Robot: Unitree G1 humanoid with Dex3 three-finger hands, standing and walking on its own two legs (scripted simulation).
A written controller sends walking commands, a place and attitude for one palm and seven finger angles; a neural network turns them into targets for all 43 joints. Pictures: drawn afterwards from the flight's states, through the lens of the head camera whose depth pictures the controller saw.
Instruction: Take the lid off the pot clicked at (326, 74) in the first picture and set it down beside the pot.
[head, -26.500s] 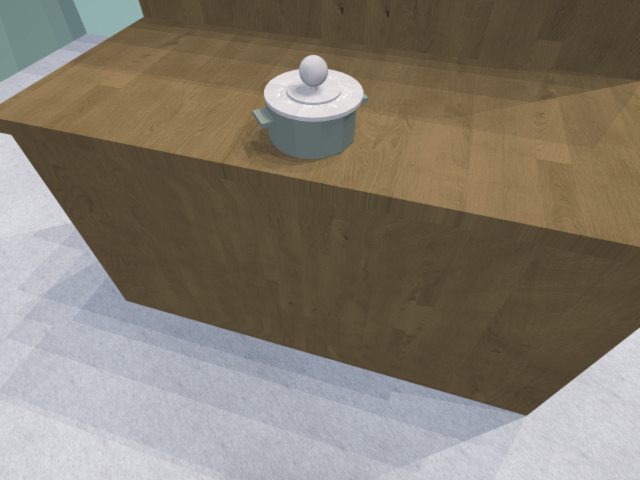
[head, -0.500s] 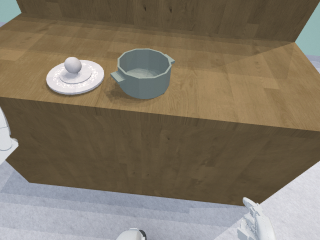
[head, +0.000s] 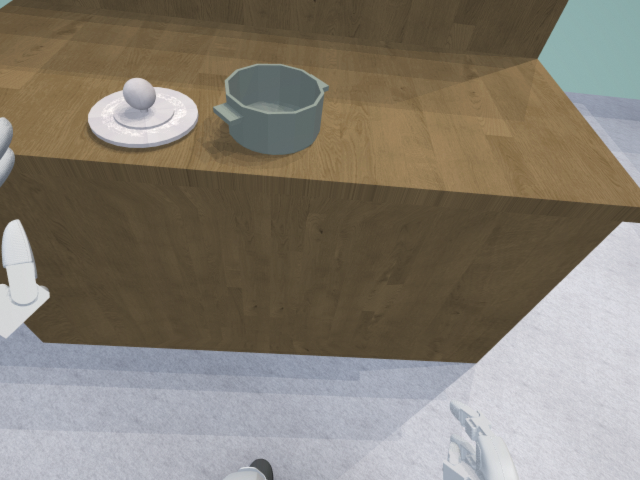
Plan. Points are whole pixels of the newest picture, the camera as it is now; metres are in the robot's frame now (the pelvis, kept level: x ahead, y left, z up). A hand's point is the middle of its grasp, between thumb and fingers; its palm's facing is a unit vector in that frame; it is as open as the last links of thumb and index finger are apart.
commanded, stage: stop stepping back and stand still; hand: left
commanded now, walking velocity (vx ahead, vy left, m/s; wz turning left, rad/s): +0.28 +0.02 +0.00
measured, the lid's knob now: (139, 94) +0.70 +0.34 +0.09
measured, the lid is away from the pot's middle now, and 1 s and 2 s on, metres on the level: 0.24 0.24 0.24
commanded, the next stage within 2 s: let the arm hang, fingers relaxed in 1.54 s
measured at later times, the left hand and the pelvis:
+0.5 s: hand out of the picture +0.11 +0.22 +0.24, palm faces +0.34 -0.83 -0.44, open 7.4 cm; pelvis -0.06 +0.01 +0.01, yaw -1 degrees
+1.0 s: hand out of the picture +0.05 +0.21 -0.19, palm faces +0.12 -0.98 -0.14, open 7.0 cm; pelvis -0.01 +0.04 -0.01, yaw +5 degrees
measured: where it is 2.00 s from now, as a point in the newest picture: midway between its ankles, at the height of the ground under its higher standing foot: outside the picture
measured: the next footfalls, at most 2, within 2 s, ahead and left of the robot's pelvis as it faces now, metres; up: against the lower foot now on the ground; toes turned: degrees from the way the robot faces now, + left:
right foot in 0.02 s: +0.02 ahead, -0.10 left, +0.00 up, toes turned +6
left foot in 0.18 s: +0.02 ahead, +0.13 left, +0.00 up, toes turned +8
